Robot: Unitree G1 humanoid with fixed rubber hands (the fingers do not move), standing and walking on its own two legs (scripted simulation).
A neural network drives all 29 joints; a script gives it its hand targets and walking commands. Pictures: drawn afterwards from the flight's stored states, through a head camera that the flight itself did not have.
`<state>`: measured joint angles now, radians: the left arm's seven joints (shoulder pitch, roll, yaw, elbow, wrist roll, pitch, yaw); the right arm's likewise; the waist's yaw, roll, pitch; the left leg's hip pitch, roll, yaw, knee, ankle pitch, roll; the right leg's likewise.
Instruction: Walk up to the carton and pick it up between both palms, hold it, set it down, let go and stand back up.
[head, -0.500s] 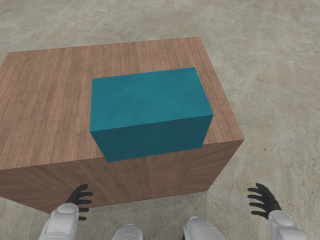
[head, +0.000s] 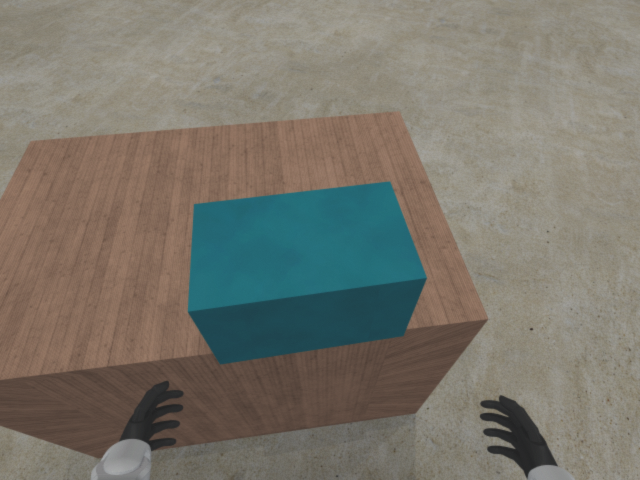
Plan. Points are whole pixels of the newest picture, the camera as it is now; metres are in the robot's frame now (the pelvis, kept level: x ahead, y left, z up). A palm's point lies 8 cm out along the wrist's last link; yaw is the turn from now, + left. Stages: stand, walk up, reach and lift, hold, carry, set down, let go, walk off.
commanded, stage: reach and lift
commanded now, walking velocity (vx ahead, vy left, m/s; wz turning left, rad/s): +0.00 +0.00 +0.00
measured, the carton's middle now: (304, 273) +0.40 +0.03 -0.04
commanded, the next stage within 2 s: none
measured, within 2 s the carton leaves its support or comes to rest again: neither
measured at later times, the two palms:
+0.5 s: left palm (122, 472) +0.15 +0.25 -0.05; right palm (538, 453) +0.14 -0.24 -0.05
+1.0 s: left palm (109, 450) +0.17 +0.26 -0.03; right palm (532, 404) +0.19 -0.24 -0.03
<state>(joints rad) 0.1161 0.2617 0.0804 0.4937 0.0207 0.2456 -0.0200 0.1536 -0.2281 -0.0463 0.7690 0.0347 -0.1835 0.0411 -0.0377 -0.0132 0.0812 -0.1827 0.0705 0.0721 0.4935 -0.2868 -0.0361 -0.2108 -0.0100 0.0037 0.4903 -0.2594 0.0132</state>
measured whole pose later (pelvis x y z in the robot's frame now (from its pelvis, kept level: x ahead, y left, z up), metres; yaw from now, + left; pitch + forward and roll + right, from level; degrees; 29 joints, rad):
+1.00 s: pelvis +0.00 +0.00 +0.00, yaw +1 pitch -4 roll +0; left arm 0.20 0.30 -0.02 0.59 -0.24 -0.35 0.01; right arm 0.20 -0.29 0.01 0.65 0.28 -0.40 0.07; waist 0.03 -0.01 0.02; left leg -0.10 0.05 0.04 0.42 -0.26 -0.04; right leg -0.12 -0.01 0.00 0.42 -0.24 0.01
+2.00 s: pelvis +0.00 +0.00 +0.01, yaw +1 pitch +1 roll -1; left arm -0.26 0.35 0.08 0.48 -0.27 0.06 0.00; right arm -0.28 -0.44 0.04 0.63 0.41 -0.08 0.04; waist 0.04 0.00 -0.02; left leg -0.16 0.05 0.02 0.36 -0.21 -0.03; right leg -0.17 0.00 0.02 0.33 -0.17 0.02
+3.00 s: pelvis +0.00 +0.00 +0.00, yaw +2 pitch +15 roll -2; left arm -0.69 0.35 0.03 1.06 -0.25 -0.14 -0.02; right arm -0.76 -0.43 0.19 1.19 0.51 -0.21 0.03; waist 0.06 0.00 -0.16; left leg -0.51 0.06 -0.02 0.50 -0.24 -0.04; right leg -0.48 0.02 0.00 0.42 -0.19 0.01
